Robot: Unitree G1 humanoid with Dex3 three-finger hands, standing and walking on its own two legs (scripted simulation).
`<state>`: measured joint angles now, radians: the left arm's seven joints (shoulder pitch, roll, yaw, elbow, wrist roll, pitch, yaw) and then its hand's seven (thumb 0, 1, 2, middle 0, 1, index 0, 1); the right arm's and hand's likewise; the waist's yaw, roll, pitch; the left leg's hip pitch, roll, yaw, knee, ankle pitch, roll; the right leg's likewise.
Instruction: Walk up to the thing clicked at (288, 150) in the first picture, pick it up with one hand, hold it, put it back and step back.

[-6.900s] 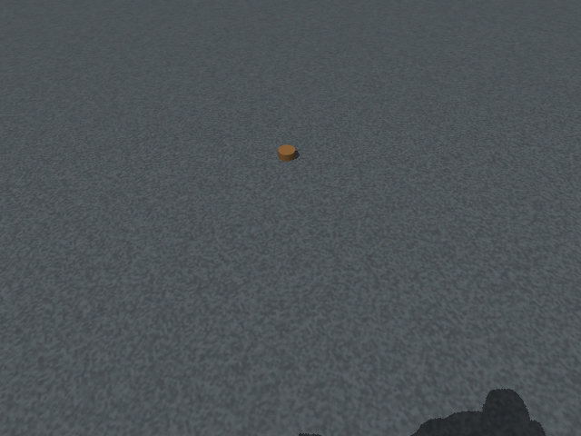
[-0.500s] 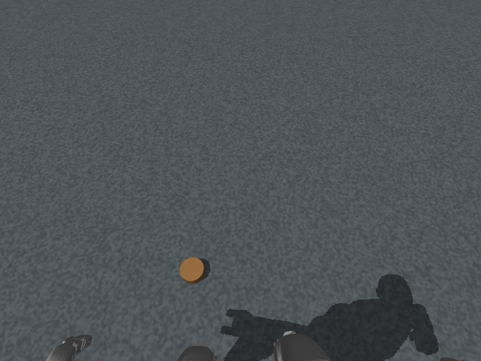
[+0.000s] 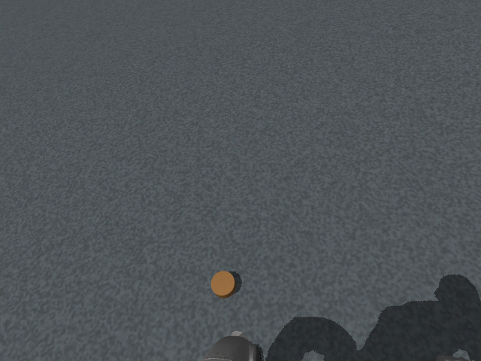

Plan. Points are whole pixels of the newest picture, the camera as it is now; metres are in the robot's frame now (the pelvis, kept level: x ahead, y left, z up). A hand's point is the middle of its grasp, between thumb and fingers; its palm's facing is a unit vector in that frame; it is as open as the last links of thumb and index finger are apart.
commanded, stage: walk up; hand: left
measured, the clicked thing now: (223, 284) +0.45 +0.23 -0.73
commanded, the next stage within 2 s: none
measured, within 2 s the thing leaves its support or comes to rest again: neither
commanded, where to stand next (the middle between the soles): +0.05 +0.02 m, yaw -3 degrees
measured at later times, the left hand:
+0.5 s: hand out of the picture +0.12 +0.29 -0.14, palm faces -0.17 -0.90 -0.41, open 7.4 cm
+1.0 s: hand out of the picture +0.07 +0.32 -0.13, palm faces -0.11 -0.92 -0.38, open 7.4 cm
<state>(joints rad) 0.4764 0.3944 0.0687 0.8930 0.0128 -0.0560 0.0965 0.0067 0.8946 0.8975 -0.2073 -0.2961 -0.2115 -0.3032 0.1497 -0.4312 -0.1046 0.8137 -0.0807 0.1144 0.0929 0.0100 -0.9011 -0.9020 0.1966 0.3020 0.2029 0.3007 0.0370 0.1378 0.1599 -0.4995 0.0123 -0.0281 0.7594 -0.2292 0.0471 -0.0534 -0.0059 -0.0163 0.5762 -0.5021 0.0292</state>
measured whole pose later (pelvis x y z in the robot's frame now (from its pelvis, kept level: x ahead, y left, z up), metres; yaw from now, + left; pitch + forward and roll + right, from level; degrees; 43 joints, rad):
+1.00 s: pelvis -0.04 +0.04 +0.01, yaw -5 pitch -5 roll +1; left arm 0.28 0.46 0.08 0.82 0.03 0.04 -0.04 0.01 0.90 0.90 -0.20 -0.30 -0.21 -0.30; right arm 0.40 -0.37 -0.04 0.87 -0.02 -0.09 0.00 0.01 -0.90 -0.90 0.20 0.30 0.21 0.30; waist -0.02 -0.08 0.06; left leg -0.16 -0.02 -0.01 0.58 -0.34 0.02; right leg -0.47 -0.04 0.07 1.08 -0.40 -0.04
